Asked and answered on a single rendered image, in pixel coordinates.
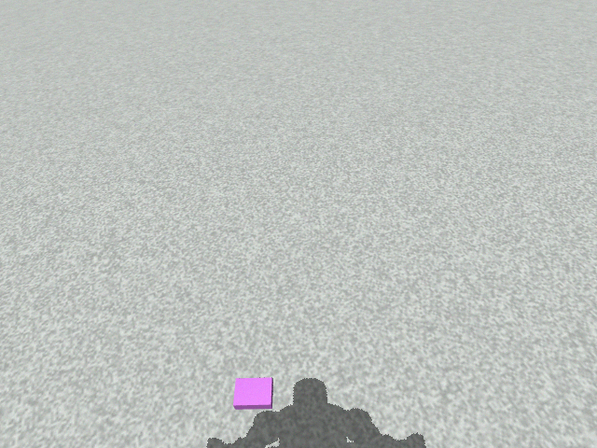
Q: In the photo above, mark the small box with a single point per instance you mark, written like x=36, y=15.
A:
x=253, y=393

